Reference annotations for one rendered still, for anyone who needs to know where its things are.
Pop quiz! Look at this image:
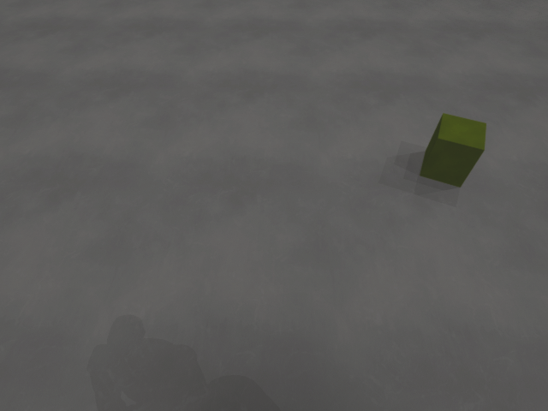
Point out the carton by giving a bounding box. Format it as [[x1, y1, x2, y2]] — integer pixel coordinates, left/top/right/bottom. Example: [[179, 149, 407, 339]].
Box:
[[420, 113, 486, 188]]

